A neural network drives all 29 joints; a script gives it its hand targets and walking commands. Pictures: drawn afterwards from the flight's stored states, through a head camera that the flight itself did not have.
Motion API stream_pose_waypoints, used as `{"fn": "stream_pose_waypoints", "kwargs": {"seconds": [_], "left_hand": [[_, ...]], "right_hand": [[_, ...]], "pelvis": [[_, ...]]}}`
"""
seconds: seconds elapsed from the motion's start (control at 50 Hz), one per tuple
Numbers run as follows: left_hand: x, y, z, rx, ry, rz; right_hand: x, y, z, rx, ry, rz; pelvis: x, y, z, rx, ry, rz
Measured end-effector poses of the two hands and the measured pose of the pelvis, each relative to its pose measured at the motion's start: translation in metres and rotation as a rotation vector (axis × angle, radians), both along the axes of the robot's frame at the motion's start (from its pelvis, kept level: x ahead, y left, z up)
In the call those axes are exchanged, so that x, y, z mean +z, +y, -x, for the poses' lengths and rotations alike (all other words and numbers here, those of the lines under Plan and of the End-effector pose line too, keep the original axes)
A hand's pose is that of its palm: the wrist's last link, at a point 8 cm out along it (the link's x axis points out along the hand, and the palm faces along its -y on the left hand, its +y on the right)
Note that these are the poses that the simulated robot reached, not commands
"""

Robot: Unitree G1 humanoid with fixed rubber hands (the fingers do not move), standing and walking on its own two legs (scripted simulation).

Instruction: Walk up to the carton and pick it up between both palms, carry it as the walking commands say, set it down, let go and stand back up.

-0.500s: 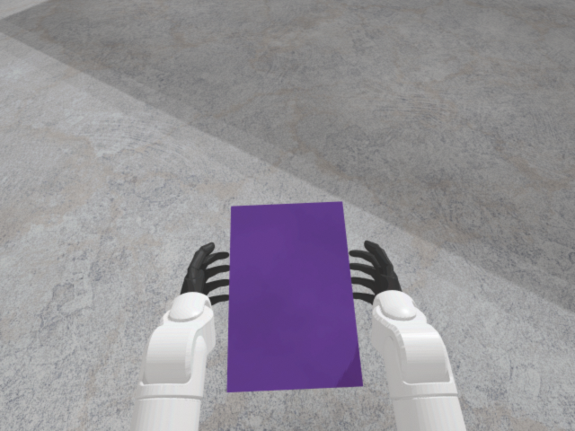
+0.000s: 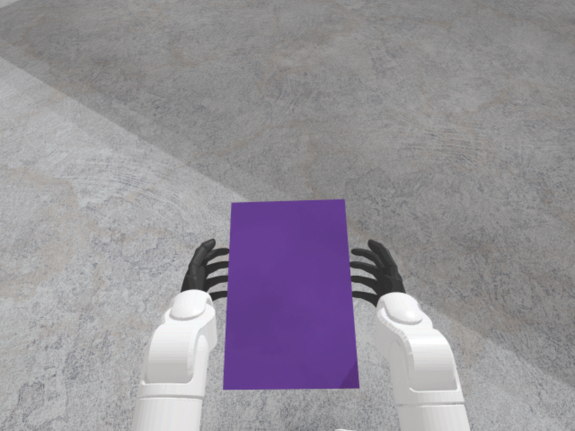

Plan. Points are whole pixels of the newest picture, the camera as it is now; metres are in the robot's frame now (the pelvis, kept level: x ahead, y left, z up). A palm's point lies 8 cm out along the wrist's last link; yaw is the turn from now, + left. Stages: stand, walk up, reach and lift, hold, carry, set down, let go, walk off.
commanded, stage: carry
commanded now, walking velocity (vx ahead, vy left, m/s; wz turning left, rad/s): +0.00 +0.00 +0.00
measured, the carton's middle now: (291, 296) +0.34 -0.02 -0.05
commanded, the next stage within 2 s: none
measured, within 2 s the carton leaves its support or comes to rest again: neither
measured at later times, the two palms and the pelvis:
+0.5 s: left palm (204, 115) +0.67 +0.12 +0.05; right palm (337, 116) +0.64 -0.13 +0.05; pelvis +0.36 +0.02 +0.01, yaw -2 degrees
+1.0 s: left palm (188, 53) +0.93 +0.18 +0.03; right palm (293, 40) +0.94 -0.07 +0.05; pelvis +0.64 +0.05 +0.01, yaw -1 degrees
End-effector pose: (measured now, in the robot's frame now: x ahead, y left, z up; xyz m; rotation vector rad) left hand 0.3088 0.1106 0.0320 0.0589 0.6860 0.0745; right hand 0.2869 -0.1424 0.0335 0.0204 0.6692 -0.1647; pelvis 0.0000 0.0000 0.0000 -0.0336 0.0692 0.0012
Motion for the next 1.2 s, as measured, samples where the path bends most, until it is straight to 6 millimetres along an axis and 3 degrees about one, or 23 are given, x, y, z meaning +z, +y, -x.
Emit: {"fn": "stream_pose_waypoints", "kwargs": {"seconds": [0.12,0.18,0.24,0.34,0.5,0.6,0.74,0.88,1.06,1.2], "left_hand": [[-0.007,0.028,-0.068,0.122,0.018,0.07],[-0.011,0.042,-0.108,0.137,0.006,0.079],[-0.011,0.045,-0.156,0.122,0.018,0.094],[0.014,0.031,-0.238,0.022,-0.004,0.065],[0.018,0.01,-0.361,-0.043,-0.001,-0.02],[0.021,0.029,-0.409,0.036,-0.017,0.028],[0.016,0.056,-0.473,0.072,0.01,0.049],[0.012,0.055,-0.56,0.041,0.015,0.02],[0.002,0.069,-0.659,0.044,0.022,0.038],[0.004,0.065,-0.759,-0.006,-0.004,0.001]], "right_hand": [[0.007,0.029,-0.111,0.141,0.023,0.099],[0.006,0.044,-0.163,0.176,0.009,0.132],[0.006,0.047,-0.206,0.155,0.022,0.134],[0.021,0.03,-0.261,0.031,0.0,0.069],[0.019,0.012,-0.356,-0.01,0.002,0.035],[0.034,0.028,-0.426,0.053,-0.019,0.049],[0.031,0.056,-0.51,0.105,0.009,0.095],[0.017,0.055,-0.586,0.078,0.015,0.088],[0.015,0.07,-0.687,0.073,0.022,0.086],[0.007,0.065,-0.769,0.026,-0.008,0.056]], "pelvis": [[0.008,-0.008,-0.089,0.028,0.028,-0.008],[0.004,-0.001,-0.137,0.009,-0.01,-0.005],[0.004,0.009,-0.181,-0.032,-0.034,-0.015],[0.017,0.023,-0.247,-0.068,-0.003,0.001],[0.014,0.019,-0.357,-0.03,-0.014,-0.006],[0.017,0.016,-0.414,0.004,0.0,-0.012],[0.017,0.031,-0.492,-0.032,-0.024,0.003],[0.009,0.037,-0.571,-0.003,-0.02,0.008],[0.007,0.054,-0.671,-0.042,-0.026,-0.001],[-0.002,0.062,-0.762,-0.026,-0.022,0.025]]}}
